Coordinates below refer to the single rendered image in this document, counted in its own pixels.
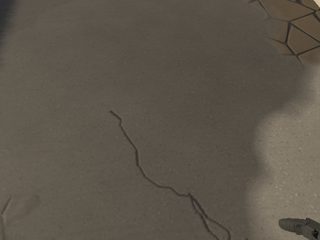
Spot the robot right hand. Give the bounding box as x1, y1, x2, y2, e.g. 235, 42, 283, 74
278, 218, 320, 240

